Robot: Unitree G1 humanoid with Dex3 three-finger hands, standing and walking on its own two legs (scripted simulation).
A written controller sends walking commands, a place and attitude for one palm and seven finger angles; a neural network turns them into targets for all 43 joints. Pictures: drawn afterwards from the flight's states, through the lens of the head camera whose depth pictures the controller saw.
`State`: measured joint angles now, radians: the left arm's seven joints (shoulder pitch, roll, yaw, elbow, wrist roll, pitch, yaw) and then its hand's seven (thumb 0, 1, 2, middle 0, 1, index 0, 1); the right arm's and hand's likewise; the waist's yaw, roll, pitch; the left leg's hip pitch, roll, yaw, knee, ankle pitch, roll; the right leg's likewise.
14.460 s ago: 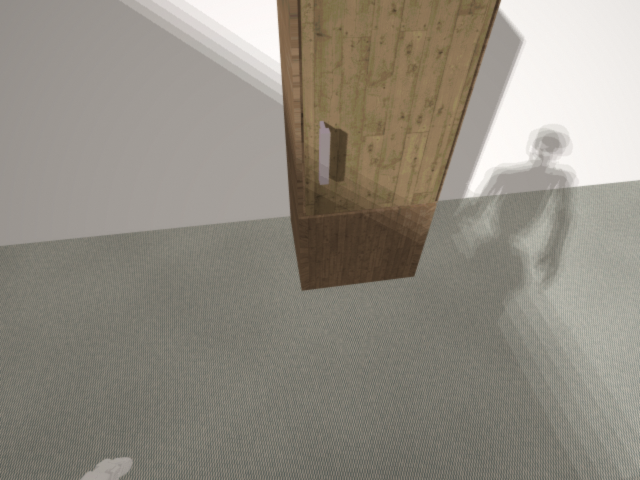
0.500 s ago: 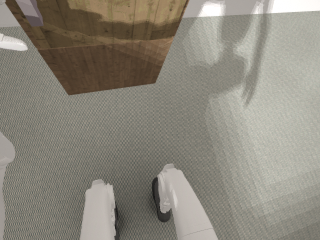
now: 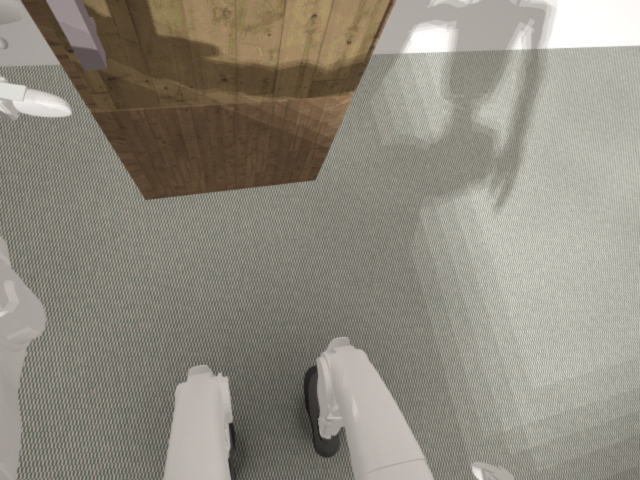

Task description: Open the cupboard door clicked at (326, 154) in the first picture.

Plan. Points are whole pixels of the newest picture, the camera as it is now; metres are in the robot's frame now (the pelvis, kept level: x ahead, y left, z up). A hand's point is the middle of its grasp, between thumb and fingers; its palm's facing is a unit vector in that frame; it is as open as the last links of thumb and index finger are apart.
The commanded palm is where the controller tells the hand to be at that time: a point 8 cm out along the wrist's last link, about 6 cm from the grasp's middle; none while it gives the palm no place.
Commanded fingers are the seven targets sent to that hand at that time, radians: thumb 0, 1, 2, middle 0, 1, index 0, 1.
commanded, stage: move the hooked fingers beside the handle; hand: left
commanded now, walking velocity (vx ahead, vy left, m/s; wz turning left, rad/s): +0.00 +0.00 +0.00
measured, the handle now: out of the picture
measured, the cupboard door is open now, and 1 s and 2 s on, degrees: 0 0 0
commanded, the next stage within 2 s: slide the fingers in behind the handle in 0.08 s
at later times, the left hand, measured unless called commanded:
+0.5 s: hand (26, 40) +0.57 +0.23 +0.05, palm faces +0.07 -1.00 -0.03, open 14.0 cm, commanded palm +0.56 +0.25 +0.04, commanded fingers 0.00 -0.50 0.30 -0.30 -1.20 -0.30 -1.20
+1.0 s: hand (64, 43) +0.58 +0.20 +0.04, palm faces +0.07 -1.00 -0.02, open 14.0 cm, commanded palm +0.56 +0.22 +0.04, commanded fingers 0.00 -0.50 0.30 -0.30 -1.20 -0.30 -1.20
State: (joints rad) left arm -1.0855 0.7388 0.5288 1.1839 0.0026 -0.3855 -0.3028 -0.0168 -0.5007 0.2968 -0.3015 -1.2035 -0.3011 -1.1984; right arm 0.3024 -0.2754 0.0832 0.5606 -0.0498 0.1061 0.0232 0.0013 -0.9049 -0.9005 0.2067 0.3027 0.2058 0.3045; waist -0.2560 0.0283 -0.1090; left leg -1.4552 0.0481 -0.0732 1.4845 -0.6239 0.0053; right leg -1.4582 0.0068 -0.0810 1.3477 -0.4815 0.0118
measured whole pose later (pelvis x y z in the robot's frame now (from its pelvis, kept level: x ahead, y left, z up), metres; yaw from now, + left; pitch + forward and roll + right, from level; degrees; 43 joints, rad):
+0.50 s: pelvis +0.00 +0.00 +0.00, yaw +0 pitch +34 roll -6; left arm -1.10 0.70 0.50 1.16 0.00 -0.35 -0.27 -0.02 -0.50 0.30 -0.30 -1.20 -0.30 -1.20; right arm 0.34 -0.26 0.09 0.58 -0.05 0.11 0.03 0.00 -0.90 -0.90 0.21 0.30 0.21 0.30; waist -0.26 0.04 -0.11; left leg -1.47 0.05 -0.07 1.48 -0.62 0.01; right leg -1.47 0.01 -0.08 1.34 -0.47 0.02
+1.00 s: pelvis +0.00 +0.00 +0.00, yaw +0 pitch +34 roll -6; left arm -1.11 0.64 0.47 1.19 0.01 -0.37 -0.20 -0.02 -0.50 0.30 -0.30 -1.20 -0.30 -1.20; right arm 0.33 -0.25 0.08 0.58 -0.06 0.11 0.04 0.00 -0.91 -0.90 0.21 0.30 0.21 0.30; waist -0.26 0.04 -0.11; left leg -1.45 0.05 -0.06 1.48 -0.62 0.01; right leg -1.46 0.01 -0.07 1.35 -0.48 0.01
